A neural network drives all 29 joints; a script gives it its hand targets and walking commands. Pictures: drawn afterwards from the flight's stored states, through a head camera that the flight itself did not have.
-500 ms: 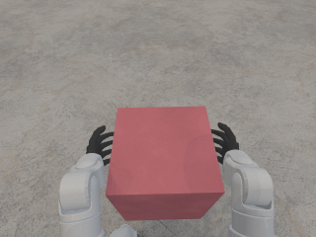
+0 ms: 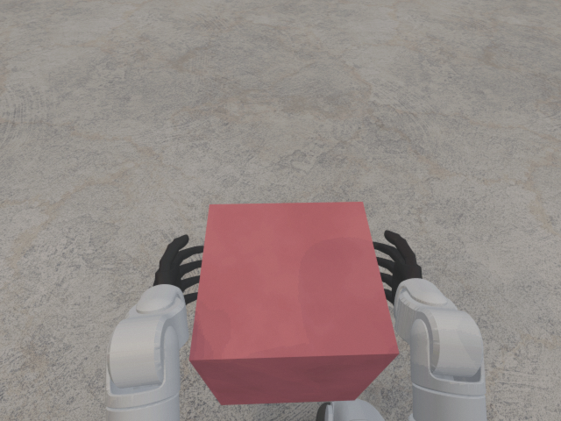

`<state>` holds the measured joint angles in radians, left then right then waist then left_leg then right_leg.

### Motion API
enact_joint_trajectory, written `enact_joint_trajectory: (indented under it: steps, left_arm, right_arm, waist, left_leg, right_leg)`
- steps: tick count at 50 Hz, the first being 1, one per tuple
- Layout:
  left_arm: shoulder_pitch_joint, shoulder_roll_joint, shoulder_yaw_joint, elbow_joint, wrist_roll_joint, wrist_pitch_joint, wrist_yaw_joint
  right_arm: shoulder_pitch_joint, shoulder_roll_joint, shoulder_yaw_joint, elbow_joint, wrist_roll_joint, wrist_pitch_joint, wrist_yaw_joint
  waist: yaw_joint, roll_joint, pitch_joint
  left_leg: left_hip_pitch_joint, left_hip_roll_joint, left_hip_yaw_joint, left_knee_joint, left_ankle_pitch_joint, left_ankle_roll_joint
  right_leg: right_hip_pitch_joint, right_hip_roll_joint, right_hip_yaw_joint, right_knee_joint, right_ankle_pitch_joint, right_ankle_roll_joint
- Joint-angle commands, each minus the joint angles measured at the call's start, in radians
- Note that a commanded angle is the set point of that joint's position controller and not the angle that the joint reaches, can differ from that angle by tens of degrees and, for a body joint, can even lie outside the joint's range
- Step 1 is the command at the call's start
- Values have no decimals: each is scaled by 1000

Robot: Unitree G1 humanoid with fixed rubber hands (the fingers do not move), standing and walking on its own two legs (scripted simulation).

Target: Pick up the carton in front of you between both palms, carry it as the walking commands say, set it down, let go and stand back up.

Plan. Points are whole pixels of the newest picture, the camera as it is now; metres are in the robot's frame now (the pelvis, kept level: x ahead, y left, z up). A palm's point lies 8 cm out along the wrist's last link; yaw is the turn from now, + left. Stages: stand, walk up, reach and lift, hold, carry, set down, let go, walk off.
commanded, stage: carry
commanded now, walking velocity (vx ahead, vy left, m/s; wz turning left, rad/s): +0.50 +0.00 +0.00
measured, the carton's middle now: (287, 309) +0.27 +0.00 +0.00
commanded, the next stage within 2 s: none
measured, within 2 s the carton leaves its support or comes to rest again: neither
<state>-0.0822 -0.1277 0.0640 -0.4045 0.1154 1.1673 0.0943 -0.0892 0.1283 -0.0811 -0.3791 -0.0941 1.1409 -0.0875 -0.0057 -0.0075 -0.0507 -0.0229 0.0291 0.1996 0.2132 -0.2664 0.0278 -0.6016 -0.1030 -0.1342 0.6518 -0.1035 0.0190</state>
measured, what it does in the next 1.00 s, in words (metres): walks ahead: right foot, then left foot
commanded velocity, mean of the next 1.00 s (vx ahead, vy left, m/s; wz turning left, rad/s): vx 0.21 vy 0.00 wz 0.00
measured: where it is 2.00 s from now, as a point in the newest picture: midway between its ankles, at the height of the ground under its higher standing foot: (276, 319)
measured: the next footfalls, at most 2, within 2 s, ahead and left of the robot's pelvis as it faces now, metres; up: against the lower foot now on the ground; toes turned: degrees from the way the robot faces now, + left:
right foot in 0.12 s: +0.28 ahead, -0.12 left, +0.00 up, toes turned -9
left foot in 0.60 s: +0.59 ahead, +0.10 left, +0.00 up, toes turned +0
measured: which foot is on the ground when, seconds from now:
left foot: down 0.00-0.12, up 0.14-0.58, down 0.60-1.00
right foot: up 0.00-0.10, down 0.12-0.62, up 0.64-0.86, down 0.88-1.00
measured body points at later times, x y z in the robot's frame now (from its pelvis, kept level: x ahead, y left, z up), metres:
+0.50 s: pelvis +0.34 -0.02 +0.00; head +0.36 -0.04 +0.45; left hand +0.62 +0.14 +0.08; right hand +0.63 -0.17 +0.08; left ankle +0.46 +0.12 -0.71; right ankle +0.24 -0.11 -0.75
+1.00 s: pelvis +0.58 +0.00 -0.01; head +0.57 +0.00 +0.44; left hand +0.85 +0.15 +0.08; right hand +0.85 -0.15 +0.08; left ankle +0.55 +0.09 -0.75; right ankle +0.56 -0.12 -0.75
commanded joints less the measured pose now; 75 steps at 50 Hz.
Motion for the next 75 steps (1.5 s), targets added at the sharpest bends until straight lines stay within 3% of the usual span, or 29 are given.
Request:
enact_joint_trajectory:
  steps: [1, 5, 6, 7, 8, 9, 11, 12, 14, 19, 22, 24, 28, 29, 30, 31, 32, 33, 35, 36, 39, 42, 44, 46, 48, 51, 54, 65, 75]
  left_arm:
    - [-457, -895, -721, -99, -406, 0, -240]
    - [-449, -837, -689, -75, -408, 43, -247]
    - [-446, -827, -676, -59, -407, 50, -250]
    - [-442, -814, -663, -48, -402, 56, -252]
    - [-461, -817, -650, -16, -394, 50, -257]
    - [-445, -849, -654, -1, -404, 52, -259]
    - [-487, -911, -667, -17, -418, 42, -263]
    - [-517, -935, -673, -33, -423, 35, -265]
    - [-549, -957, -682, -62, -439, 27, -268]
    - [-526, -913, -677, -87, -449, 32, -276]
    - [-469, -881, -659, -46, -424, 45, -277]
    - [-448, -873, -650, -19, -407, 50, -277]
    - [-438, -883, -642, 12, -386, 46, -276]
    - [-452, -885, -644, 9, -389, 43, -276]
    - [-466, -882, -648, 9, -389, 40, -277]
    - [-510, -894, -672, -10, -407, 45, -276]
    - [-495, -903, -684, -11, -409, 44, -276]
    - [-489, -924, -690, -8, -406, 33, -276]
    - [-541, -965, -708, -35, -417, 11, -275]
    - [-553, -984, -714, -48, -427, 2, -272]
    - [-496, -994, -726, -61, -419, -18, -258]
    - [-462, -969, -725, -87, -405, -22, -251]
    - [-477, -939, -721, -113, -407, -11, -252]
    - [-492, -912, -706, -88, -400, 7, -258]
    - [-469, -890, -677, -32, -396, 29, -264]
    - [-426, -864, -649, 58, -381, 51, -269]
    - [-467, -882, -644, 87, -384, 53, -273]
    - [-516, -942, -675, 44, -401, 31, -269]
    - [-473, -930, -679, 120, -344, -80, -280]
  right_arm:
    - [-411, 873, 695, -96, 398, 26, 268]
    - [-425, 818, 681, -93, 383, 67, 255]
    - [-435, 807, 682, -93, 382, 76, 254]
    - [-461, 795, 682, -96, 385, 84, 255]
    - [-488, 813, 701, -114, 390, 94, 255]
    - [-492, 815, 695, -80, 389, 94, 258]
    - [-514, 889, 704, -60, 395, 78, 262]
    - [-526, 917, 708, -57, 400, 69, 263]
    - [-530, 950, 715, -60, 399, 54, 257]
    - [-500, 937, 715, -84, 375, 47, 228]
    - [-461, 912, 708, -61, 365, 64, 227]
    - [-449, 906, 707, -37, 369, 73, 234]
    - [-453, 907, 709, -6, 386, 76, 255]
    - [-461, 911, 709, -9, 386, 73, 260]
    - [-474, 903, 704, -9, 385, 72, 264]
    - [-469, 911, 691, 15, 380, 66, 267]
    - [-437, 922, 686, 43, 382, 54, 269]
    - [-434, 943, 686, 26, 392, 41, 270]
    - [-461, 997, 691, -3, 399, 21, 270]
    - [-473, 1013, 696, -15, 401, 13, 269]
    - [-439, 1009, 698, -45, 402, 0, 268]
    - [-417, 981, 702, -69, 401, -3, 270]
    - [-429, 951, 703, -84, 399, 4, 270]
    - [-455, 911, 705, -92, 393, 27, 268]
    - [-465, 885, 701, -63, 390, 57, 266]
    - [-444, 863, 688, 20, 376, 81, 266]
    - [-479, 883, 684, 53, 376, 84, 269]
    - [-498, 944, 694, 38, 385, 58, 266]
    - [-462, 928, 703, 104, 329, -55, 279]
  waist:
    - [-15, 159, -150]
    - [9, 156, -206]
    - [24, 110, -264]
    - [43, -29, -325]
    - [35, -296, -387]
    - [31, -269, -363]
    - [30, -88, -355]
    - [27, -34, -335]
    - [22, -71, -338]
    - [20, -122, -268]
    - [23, -129, -210]
    - [23, -136, -169]
    - [12, -157, -191]
    - [-1, -126, -219]
    - [-12, -67, -269]
    - [-26, 141, -402]
    - [-26, 258, -476]
    - [-16, 201, -466]
    - [-10, 128, -416]
    - [-3, 124, -393]
    - [-3, 136, -429]
    - [-3, 141, -430]
    - [2, 121, -406]
    - [-6, 9, -354]
    - [-3, -53, -308]
    - [0, -48, -300]
    - [2, -41, -306]
    - [5, 16, -361]
    - [2, 1, -329]
  left_leg:
    - [151, 208, -66, -29, 522, 82]
    - [140, 178, 24, 220, 773, 25]
    - [35, 142, 47, 399, 700, 3]
    - [-141, 101, 45, 641, 433, -24]
    - [-481, -29, -31, 930, -17, -64]
    - [-592, -28, -150, 1081, -196, -37]
    - [-628, 60, -205, 1081, -118, -1]
    - [-607, 87, -204, 1004, -70, -2]
    - [-554, 88, -177, 887, -7, -11]
    - [-608, 80, -98, 614, 89, -49]
    - [-602, 61, -47, 442, 162, -51]
    - [-566, 29, -7, 355, 216, -45]
    - [-296, -46, 76, 191, 364, -33]
    - [-150, -51, 89, 116, 458, -33]
    - [31, 65, -18, 131, 676, -29]
    - [320, 306, -278, 270, 1134, 94]
    - [415, 404, -454, 216, 1206, 222]
    - [332, 395, -392, 168, 1100, 221]
    - [204, 324, -257, 123, 924, 142]
    - [151, 288, -209, 102, 846, 102]
    - [114, 264, -139, 96, 732, 104]
    - [79, 227, -66, 155, 690, 92]
    - [-30, 186, -47, 191, 465, 36]
    - [-97, 133, -54, 192, 264, -22]
    - [-91, 149, -75, 220, 350, -33]
    - [-100, 144, -75, 295, 526, -44]
    - [-119, 132, -70, 310, 522, -56]
    - [-59, 137, -83, 321, 660, -49]
    - [-84, 142, -93, 310, 574, -38]
  right_leg:
    - [24, 41, -65, -116, 83, -17]
    - [308, 119, -148, -227, 69, -51]
    - [509, 121, -146, -228, 14, -54]
    - [675, -62, 119, -288, -96, -77]
    - [911, -300, 566, -374, -133, -229]
    - [889, -322, 610, -420, 46, -252]
    - [819, -267, 389, -362, 295, -206]
    - [759, -249, 319, -378, 301, -175]
    - [706, -214, 228, -423, 200, -137]
    - [700, -178, 106, -485, 160, -160]
    - [715, -148, 48, -480, 247, -146]
    - [715, -129, -8, -444, 430, -125]
    - [680, -82, -110, -231, 640, -45]
    - [624, -56, -136, -120, 618, -14]
    - [504, -30, -119, 20, 386, 24]
    - [288, 29, -65, 262, -56, 52]
    - [133, 116, 22, 456, -462, 56]
    - [125, 79, 104, 501, -490, 38]
    - [152, 10, 143, 311, -427, 8]
    - [197, -3, 137, 148, -390, 9]
    - [319, 45, 67, -50, -341, 14]
    - [391, 34, 6, -222, -96, 19]
    - [503, -15, 8, -313, 120, 22]
    - [489, -114, 86, -236, 277, -3]
    - [473, -105, 73, -214, 339, -3]
    - [486, -89, 62, -174, 527, -6]
    - [505, -89, 59, -155, 618, -12]
    - [499, -62, 39, -115, 514, -5]
    - [494, -69, 44, -130, 455, -9]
